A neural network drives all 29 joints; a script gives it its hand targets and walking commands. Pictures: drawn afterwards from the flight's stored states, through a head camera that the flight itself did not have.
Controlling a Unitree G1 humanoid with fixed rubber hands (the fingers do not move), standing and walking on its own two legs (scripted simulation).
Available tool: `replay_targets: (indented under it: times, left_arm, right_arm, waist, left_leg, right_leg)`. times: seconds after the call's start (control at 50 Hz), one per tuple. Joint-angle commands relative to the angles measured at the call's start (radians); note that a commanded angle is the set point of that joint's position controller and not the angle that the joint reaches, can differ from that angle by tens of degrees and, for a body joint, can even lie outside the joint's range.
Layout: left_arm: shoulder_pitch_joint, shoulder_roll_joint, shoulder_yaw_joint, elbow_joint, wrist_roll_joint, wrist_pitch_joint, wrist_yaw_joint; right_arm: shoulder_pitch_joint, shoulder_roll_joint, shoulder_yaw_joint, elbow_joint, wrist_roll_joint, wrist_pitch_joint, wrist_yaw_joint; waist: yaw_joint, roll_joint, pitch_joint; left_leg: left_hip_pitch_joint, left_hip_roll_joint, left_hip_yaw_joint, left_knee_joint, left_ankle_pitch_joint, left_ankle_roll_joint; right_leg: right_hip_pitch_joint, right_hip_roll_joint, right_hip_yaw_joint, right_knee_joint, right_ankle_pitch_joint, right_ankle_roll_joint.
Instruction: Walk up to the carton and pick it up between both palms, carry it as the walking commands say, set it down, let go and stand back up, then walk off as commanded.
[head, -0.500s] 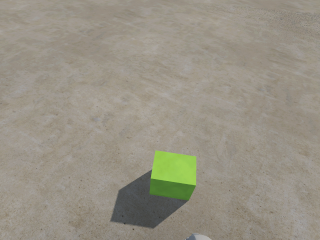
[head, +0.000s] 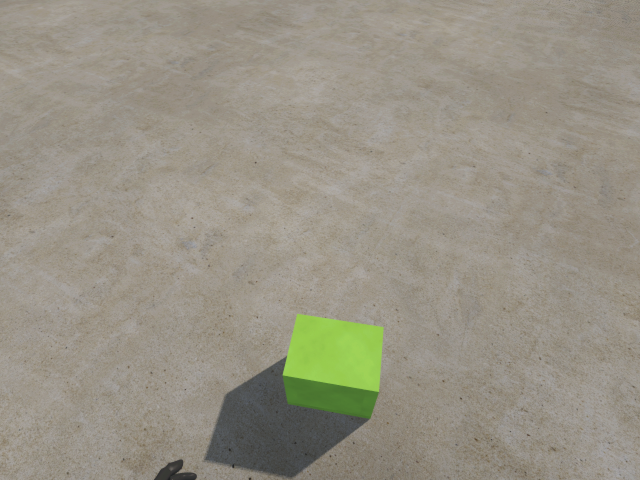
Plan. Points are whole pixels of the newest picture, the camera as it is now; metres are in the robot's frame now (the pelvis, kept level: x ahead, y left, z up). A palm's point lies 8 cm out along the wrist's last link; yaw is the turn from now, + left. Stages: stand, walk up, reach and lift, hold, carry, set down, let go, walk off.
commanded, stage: walk up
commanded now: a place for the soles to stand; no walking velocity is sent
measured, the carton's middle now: (334, 366) +0.54 -0.02 -0.64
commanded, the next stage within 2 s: none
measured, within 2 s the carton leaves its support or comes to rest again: neither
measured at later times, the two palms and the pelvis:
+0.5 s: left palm out of the picture +0.05 +0.26 -0.12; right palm out of the picture +0.05 -0.25 -0.13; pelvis +0.01 +0.00 +0.01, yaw +2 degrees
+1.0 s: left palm out of the picture +0.04 +0.22 -0.12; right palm out of the picture +0.07 -0.26 -0.13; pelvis +0.07 +0.00 +0.01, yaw -1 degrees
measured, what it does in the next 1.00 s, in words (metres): lifts its left foot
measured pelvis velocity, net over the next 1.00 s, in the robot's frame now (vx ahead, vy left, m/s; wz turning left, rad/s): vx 0.07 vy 0.00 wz -0.02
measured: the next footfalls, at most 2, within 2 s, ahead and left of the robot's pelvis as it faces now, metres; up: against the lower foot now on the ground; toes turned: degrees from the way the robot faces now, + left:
left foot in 1.04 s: +0.14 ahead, +0.13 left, +0.00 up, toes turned -7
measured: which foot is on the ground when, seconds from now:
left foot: down 0.00-0.84, up 0.86-1.00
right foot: down 0.00-1.00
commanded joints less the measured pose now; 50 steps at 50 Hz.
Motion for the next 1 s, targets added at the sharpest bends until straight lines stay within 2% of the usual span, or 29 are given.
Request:
replay_targets:
  times: [0.0,0.06,0.1,0.16,0.2,0.28,0.32,0.34,0.38,0.48,0.5,0.54,0.56,0.6,0.62,0.64,0.66,0.68,0.7,0.74,0.78,0.8,0.82,0.84,0.86,0.88,0.92,0.96,0.98]
  left_arm:
    - [0.031,0.151,0.027,-0.045,0.010,-0.045,0.004]
    - [0.024,0.195,0.035,-0.030,0.012,-0.045,0.008]
    - [0.033,0.197,0.028,-0.024,0.008,-0.039,0.010]
    - [0.026,0.191,0.028,-0.016,0.007,-0.030,0.012]
    - [0.035,0.202,0.032,0.000,0.005,-0.025,0.011]
    - [0.040,0.200,0.027,0.025,0.007,-0.028,0.009]
    - [0.022,0.198,0.022,0.024,0.008,-0.029,0.010]
    - [0.050,0.190,0.023,0.023,0.008,-0.031,0.009]
    - [0.079,0.171,0.016,0.046,0.009,-0.038,0.011]
    - [0.043,0.191,0.021,0.050,0.015,-0.035,0.013]
    - [0.058,0.193,0.020,0.055,0.007,-0.035,0.015]
    - [0.054,0.194,0.022,0.050,0.012,-0.040,0.017]
    - [0.043,0.194,0.020,0.054,0.008,-0.041,0.016]
    - [0.045,0.189,0.024,0.055,0.006,-0.033,0.015]
    - [0.208,0.166,0.023,0.084,0.038,-0.041,0.003]
    - [0.185,0.174,0.036,0.087,0.037,-0.035,0.001]
    - [0.144,0.165,0.029,0.062,0.039,-0.035,-0.001]
    - [0.153,0.118,0.013,0.044,0.034,-0.044,-0.006]
    - [0.152,0.094,0.012,0.031,0.034,-0.058,-0.010]
    - [0.222,0.099,0.016,0.029,0.044,-0.073,-0.011]
    - [0.272,0.062,0.011,0.036,0.044,-0.089,-0.005]
    - [0.308,0.099,0.020,0.038,0.044,-0.101,0.004]
    - [0.349,0.168,0.036,0.050,0.034,-0.100,0.011]
    - [0.419,0.213,0.050,0.069,0.029,-0.092,0.020]
    - [0.392,0.198,0.047,0.060,0.031,-0.091,0.029]
    - [0.368,0.186,0.037,0.056,0.030,-0.091,0.039]
    - [0.340,0.140,0.023,0.061,0.038,-0.094,0.039]
    - [0.264,0.118,0.013,0.058,0.020,-0.086,0.028]
    - [0.243,0.136,0.021,0.053,0.021,-0.078,0.023]
  right_arm:
    - [0.005,-0.150,-0.039,-0.042,0.013,-0.014,0.008]
    - [0.058,-0.123,-0.030,-0.014,0.015,-0.012,0.007]
    - [0.074,-0.112,-0.025,0.013,0.009,-0.009,0.002]
    - [0.026,-0.103,-0.021,0.022,-0.005,-0.018,0.002]
    - [0.018,-0.132,-0.027,0.031,0.005,-0.019,0.006]
    - [0.018,-0.134,-0.018,0.044,0.011,-0.027,0.004]
    - [0.017,-0.149,-0.019,0.052,0.001,-0.032,0.002]
    - [0.020,-0.158,-0.026,0.052,0.008,-0.034,-0.001]
    - [-0.031,-0.177,-0.028,0.041,0.007,-0.035,0.004]
    - [-0.002,-0.158,-0.022,0.067,0.011,-0.024,0.006]
    - [-0.002,-0.157,-0.025,0.069,0.007,-0.024,0.002]
    - [0.003,-0.156,-0.018,0.066,0.008,-0.024,0.003]
    - [0.000,-0.147,-0.019,0.064,0.005,-0.027,0.001]
    - [-0.008,-0.134,-0.011,0.070,0.008,-0.022,-0.001]
    - [0.145,-0.120,-0.008,0.090,-0.028,-0.027,0.012]
    - [0.172,-0.139,-0.018,0.098,-0.039,-0.026,0.018]
    - [0.165,-0.149,-0.023,0.086,-0.031,-0.024,0.017]
    - [0.146,-0.185,-0.030,0.084,-0.025,-0.028,0.017]
    - [0.117,-0.213,-0.044,0.085,-0.032,-0.028,0.018]
    - [0.054,-0.205,-0.046,0.071,-0.016,-0.029,0.012]
    - [-0.004,-0.171,-0.038,0.061,-0.030,-0.028,0.013]
    - [0.009,-0.120,-0.023,0.068,-0.021,-0.029,0.017]
    - [0.022,-0.101,-0.020,0.061,-0.019,-0.026,0.022]
    - [0.085,-0.103,-0.018,0.064,-0.021,-0.020,0.023]
    - [0.099,-0.099,-0.015,0.062,-0.024,-0.018,0.017]
    - [0.070,-0.096,-0.007,0.073,-0.017,-0.018,0.010]
    - [0.042,-0.104,-0.002,0.064,-0.025,-0.029,0.007]
    - [0.119,-0.076,0.008,0.109,-0.015,-0.036,0.006]
    - [0.129,-0.082,0.015,0.117,-0.005,-0.040,0.001]
  waist:
    - [0.025,0.112,-0.073]
    - [-0.016,-0.080,-0.113]
    - [-0.019,-0.055,-0.107]
    - [-0.011,-0.083,-0.126]
    - [0.001,-0.012,-0.105]
    - [0.008,-0.023,-0.093]
    - [0.004,0.012,-0.097]
    - [0.012,0.068,-0.098]
    - [0.020,0.056,-0.108]
    - [0.010,0.034,-0.081]
    - [0.014,0.059,-0.057]
    - [0.007,-0.027,-0.119]
    - [0.008,-0.025,-0.076]
    - [0.011,0.023,-0.071]
    - [-0.001,0.026,-0.138]
    - [-0.017,0.023,-0.072]
    - [-0.030,0.028,-0.011]
    - [-0.022,0.111,0.046]
    - [-0.011,0.129,0.052]
    - [0.022,0.131,0.027]
    - [0.057,0.078,0.067]
    - [0.053,-0.041,0.045]
    - [0.051,-0.121,0.058]
    - [0.045,-0.141,0.008]
    - [0.029,-0.111,0.005]
    - [0.018,-0.080,0.025]
    - [0.009,-0.054,0.015]
    - [-0.040,-0.140,-0.032]
    - [-0.055,-0.114,-0.018]
  left_leg:
    - [-0.125,0.102,-0.132,-0.213,0.068,0.081]
    - [-0.064,0.034,-0.060,-0.087,0.019,0.053]
    - [-0.048,0.019,-0.060,-0.093,0.009,0.050]
    - [-0.031,0.025,-0.074,-0.115,0.028,0.056]
    - [-0.063,0.029,-0.081,-0.152,0.042,0.057]
    - [-0.090,0.060,-0.116,-0.204,0.049,0.068]
    - [-0.091,0.072,-0.125,-0.232,0.087,0.060]
    - [-0.090,0.087,-0.158,-0.261,0.102,0.082]
    - [-0.083,0.114,-0.177,-0.277,0.111,0.090]
    - [-0.111,0.086,-0.139,-0.242,0.118,0.079]
    - [-0.096,0.083,-0.143,-0.223,0.169,0.072]
    - [-0.092,0.084,-0.157,-0.204,0.139,0.079]
    - [-0.092,0.077,-0.153,-0.200,0.177,0.075]
    - [-0.120,0.069,-0.128,-0.194,0.119,0.071]
    - [-0.066,0.037,-0.093,-0.229,-0.323,0.084]
    - [-0.085,0.054,-0.152,-0.274,-0.467,0.113]
    - [-0.113,0.084,-0.193,-0.345,-0.470,0.126]
    - [-0.074,0.122,-0.249,-0.417,-0.447,0.143]
    - [-0.054,0.184,-0.301,-0.450,-0.410,0.164]
    - [-0.078,0.224,-0.276,-0.426,-0.417,0.184]
    - [-0.138,0.142,-0.149,-0.297,-0.289,0.132]
    - [-0.212,0.085,-0.081,-0.177,-0.180,0.095]
    - [-0.336,-0.012,0.009,0.007,-0.162,0.039]
    - [-0.315,-0.002,0.006,0.102,-0.234,0.026]
    - [-0.305,0.028,-0.037,0.147,-0.238,0.030]
    - [-0.307,0.046,-0.046,0.114,-0.188,0.022]
    - [-0.190,0.050,-0.024,0.057,-0.092,0.019]
    - [0.012,0.045,-0.002,-0.069,0.058,0.018]
    - [0.078,0.031,-0.008,-0.152,0.190,0.014]
  right_leg:
    - [0.174,-0.080,0.148,-0.109,0.019,-0.028]
    - [0.157,-0.163,0.258,-0.242,0.002,-0.060]
    - [0.126,-0.196,0.298,-0.289,-0.044,-0.078]
    - [0.128,-0.169,0.260,-0.309,-0.139,-0.063]
    - [0.135,-0.145,0.210,-0.300,-0.198,-0.045]
    - [0.168,-0.128,0.181,-0.266,-0.139,-0.029]
    - [0.171,-0.109,0.141,-0.219,-0.113,-0.030]
    - [0.192,-0.105,0.139,-0.200,-0.092,-0.033]
    - [0.192,-0.076,0.088,-0.165,-0.031,-0.011]
    - [0.185,-0.108,0.118,-0.187,-0.044,-0.031]
    - [0.161,-0.117,0.134,-0.185,-0.034,-0.031]
    - [0.193,-0.116,0.130,-0.190,-0.031,-0.041]
    - [0.170,-0.122,0.134,-0.192,-0.012,-0.044]
    - [0.171,-0.141,0.150,-0.216,-0.061,-0.059]
    - [0.157,-0.118,0.214,-0.267,-0.497,-0.065]
    - [0.073,-0.099,0.176,-0.248,-0.591,-0.037]
    - [0.049,-0.084,0.156,-0.192,-0.513,-0.021]
    - [-0.004,-0.013,0.084,-0.103,-0.346,0.009]
    - [0.009,0.028,0.025,-0.027,-0.176,0.009]
    - [0.054,0.030,0.047,0.015,-0.143,0.002]
    - [0.155,0.024,0.112,-0.090,-0.107,-0.021]
    - [0.268,-0.033,0.228,-0.185,-0.076,-0.019]
    - [0.297,-0.155,0.506,-0.350,-0.298,-0.050]
    - [0.289,-0.280,0.654,-0.435,-0.398,-0.104]
    - [0.296,-0.307,0.675,-0.415,-0.355,-0.176]
    - [0.280,-0.295,0.619,-0.395,-0.200,-0.191]
    - [0.190,-0.258,0.494,-0.371,-0.051,-0.170]
    - [0.086,-0.165,0.325,-0.316,0.050,-0.099]
    - [0.030,-0.126,0.275,-0.299,0.078,-0.073]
